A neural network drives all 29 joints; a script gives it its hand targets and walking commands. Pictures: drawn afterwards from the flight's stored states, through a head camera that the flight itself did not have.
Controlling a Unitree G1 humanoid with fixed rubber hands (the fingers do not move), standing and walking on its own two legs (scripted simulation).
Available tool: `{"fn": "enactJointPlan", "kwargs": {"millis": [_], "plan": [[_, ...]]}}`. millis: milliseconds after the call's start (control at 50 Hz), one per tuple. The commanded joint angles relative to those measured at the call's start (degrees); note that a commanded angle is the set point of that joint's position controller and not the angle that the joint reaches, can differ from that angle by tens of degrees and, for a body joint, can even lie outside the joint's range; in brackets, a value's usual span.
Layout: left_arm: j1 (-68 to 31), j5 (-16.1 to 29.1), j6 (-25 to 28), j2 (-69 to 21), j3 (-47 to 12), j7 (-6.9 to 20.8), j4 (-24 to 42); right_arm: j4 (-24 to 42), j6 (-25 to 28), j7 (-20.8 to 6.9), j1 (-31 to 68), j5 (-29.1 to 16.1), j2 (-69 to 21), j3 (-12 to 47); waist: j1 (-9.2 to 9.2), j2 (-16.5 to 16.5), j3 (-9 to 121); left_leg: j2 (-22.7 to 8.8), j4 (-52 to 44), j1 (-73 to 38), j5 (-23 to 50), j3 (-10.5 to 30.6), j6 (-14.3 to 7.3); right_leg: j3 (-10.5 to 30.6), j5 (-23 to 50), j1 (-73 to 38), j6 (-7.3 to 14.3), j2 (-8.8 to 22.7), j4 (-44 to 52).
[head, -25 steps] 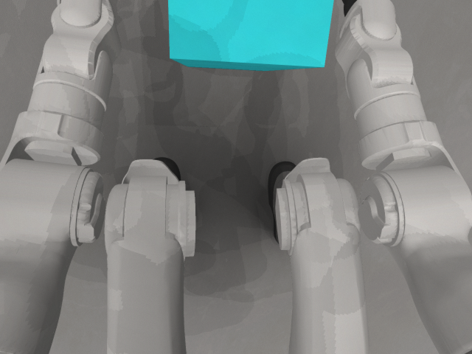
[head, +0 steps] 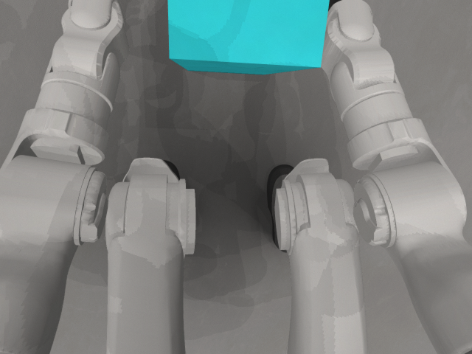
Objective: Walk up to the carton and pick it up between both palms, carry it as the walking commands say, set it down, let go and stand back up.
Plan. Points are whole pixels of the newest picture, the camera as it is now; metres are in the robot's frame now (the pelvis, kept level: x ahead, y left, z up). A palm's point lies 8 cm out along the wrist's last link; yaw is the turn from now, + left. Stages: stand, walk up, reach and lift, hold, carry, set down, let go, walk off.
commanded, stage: reach and lift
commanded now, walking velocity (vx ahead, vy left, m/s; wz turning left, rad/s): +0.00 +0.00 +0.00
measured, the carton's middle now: out of the picture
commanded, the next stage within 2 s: none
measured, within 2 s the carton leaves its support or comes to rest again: leaves its support in 0.90 s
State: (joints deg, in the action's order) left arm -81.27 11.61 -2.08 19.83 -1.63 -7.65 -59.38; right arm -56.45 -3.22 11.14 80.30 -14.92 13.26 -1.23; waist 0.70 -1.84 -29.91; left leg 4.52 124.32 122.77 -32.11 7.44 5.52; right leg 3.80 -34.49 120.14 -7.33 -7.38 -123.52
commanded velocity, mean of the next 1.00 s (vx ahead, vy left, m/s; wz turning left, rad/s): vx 0.00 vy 0.00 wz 0.00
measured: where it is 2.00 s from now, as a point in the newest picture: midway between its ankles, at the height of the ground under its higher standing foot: (224, 221)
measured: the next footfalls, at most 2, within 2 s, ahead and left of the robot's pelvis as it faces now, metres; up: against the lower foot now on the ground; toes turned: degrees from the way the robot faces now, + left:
none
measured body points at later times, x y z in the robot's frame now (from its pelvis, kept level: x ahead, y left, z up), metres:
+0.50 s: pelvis +0.00 +0.00 -0.02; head +0.37 +0.02 +0.23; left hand +0.56 +0.15 -0.20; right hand +0.56 -0.10 -0.19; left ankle +0.12 +0.14 -0.35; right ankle +0.12 -0.14 -0.35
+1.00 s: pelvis +0.00 +0.00 -0.01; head +0.36 +0.04 +0.24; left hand +0.54 +0.16 -0.19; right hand +0.55 -0.08 -0.18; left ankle +0.12 +0.14 -0.35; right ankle +0.12 -0.14 -0.35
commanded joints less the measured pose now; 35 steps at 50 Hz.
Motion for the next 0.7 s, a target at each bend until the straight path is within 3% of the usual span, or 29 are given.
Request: {"fn": "enactJointPlan", "kwargs": {"millis": [0, 100, 180, 200, 280, 320, 340, 380, 400, 460, 520, 640, 680], "plan": [[-19.1, -1.9, 2.4, -4.6, 0.3, -0.3, 7.6, 7.5, 3.0, -0.4, 15.0, 1.9, -6.3, -2.4, 0.14, 7.0, 96.9, -1.1, -11.3, -43.7, 22.4, -10.1, -1.9, -9.5, 21.8, -30.2, 2.9, 0.6, 10.7], [-22.3, -2.4, 2.0, -16.3, -1.3, 0.7, 8.3, 9.0, 3.0, -2.1, 20.4, 2.5, -16.9, -0.6, 0.18, 5.7, 97.4, 0.0, -11.0, -43.7, 24.1, -9.9, -2.1, -9.8, 22.7, -29.9, 2.7, -0.3, 10.2], [-21.6, -5.9, 1.0, -23.9, 2.1, 1.9, 5.4, 8.0, 2.6, -3.9, 23.6, 4.5, -23.4, -1.4, 1.96, 4.6, 94.7, 0.6, -10.6, -41.6, 23.1, -10.6, -1.9, -9.7, 21.5, -28.6, 2.5, -0.9, 9.7], [-23.4, -6.2, 0.5, -29.7, 1.1, 3.1, 6.3, 8.4, 2.3, -5.0, 25.1, 5.3, -28.3, -1.0, 1.18, 4.7, 94.7, 1.0, -10.4, -40.9, 22.8, -10.8, -2.0, -9.6, 21.7, -29.0, 2.7, -1.3, 9.9], [-32.9, -6.6, -1.1, -49.9, -2.7, 9.1, 8.7, 9.8, -0.2, -10.2, 33.5, 6.3, -51.0, 3.0, 1.75, 2.3, 95.1, 2.5, -8.3, -37.6, 21.6, -11.7, -2.7, -9.6, 21.8, -29.6, 2.7, -2.5, 8.2], [-33.5, -7.7, -2.4, -55.9, -1.6, 11.2, 7.6, 9.7, -1.4, -12.0, 35.4, 7.6, -57.3, 3.1, 1.85, 1.1, 94.2, 3.1, -7.5, -36.2, 21.2, -12.4, -2.8, -10.1, 21.5, -29.6, 2.7, -2.9, 7.9], [-34.5, -8.0, -2.7, -56.4, -1.1, 12.0, 8.6, 9.5, -2.1, -12.7, 35.9, 7.9, -59.5, 3.0, 2.78, 0.7, 93.3, 3.3, -7.3, -35.2, 20.6, -12.7, -2.9, -9.9, 21.0, -29.7, 2.6, -3.0, 8.0], [-35.3, -8.0, -3.5, -59.1, -1.3, 13.1, 8.8, 10.6, -2.7, -13.5, 37.0, 8.5, -61.7, 3.2, 2.74, 0.1, 94.3, 3.3, -6.5, -35.2, 21.2, -13.0, -3.1, -10.3, 21.6, -30.0, 2.7, -3.2, 7.4], [-35.0, -8.4, -3.9, -59.5, -0.3, 13.6, 8.5, 10.5, -3.2, -14.0, 37.4, 8.5, -63.1, 3.4, 3.87, -0.4, 94.0, 3.2, -6.4, -34.9, 21.4, -13.3, -3.2, -10.4, 21.5, -29.8, 2.5, -3.1, 7.3], [-34.1, -8.6, -5.1, -63.0, -0.1, 14.9, 7.5, 10.3, -4.0, -14.7, 36.5, 9.3, -65.5, 2.8, 3.19, -0.3, 93.7, 3.4, -6.0, -34.0, 21.8, -13.6, -3.3, -10.6, 22.0, -29.5, 2.9, -3.4, 7.0], [-32.9, -8.9, -5.5, -65.0, -0.3, 15.6, 7.9, 9.6, -4.5, -15.3, 35.5, 8.9, -68.2, 2.8, 4.20, 0.1, 93.7, 3.4, -5.8, -34.0, 23.2, -14.2, -3.3, -10.4, 23.5, -29.7, 2.9, -3.8, 7.2], [-32.9, -7.8, -6.1, -68.0, -2.8, 15.8, 10.1, 10.0, -5.0, -15.2, 35.2, 8.1, -70.0, 3.9, 3.87, 1.4, 96.8, 3.5, -5.8, -36.6, 26.1, -14.2, -3.0, -10.7, 25.6, -30.0, 3.3, -4.0, 6.5], [-33.4, -7.0, -6.3, -69.1, -3.4, 15.9, 11.3, 9.7, -5.4, -15.0, 34.5, 8.6, -70.0, 3.8, 2.72, 1.1, 97.8, 3.8, -6.2, -37.2, 26.0, -14.2, -2.9, -11.0, 25.2, -30.5, 3.5, -3.9, 6.7]]}}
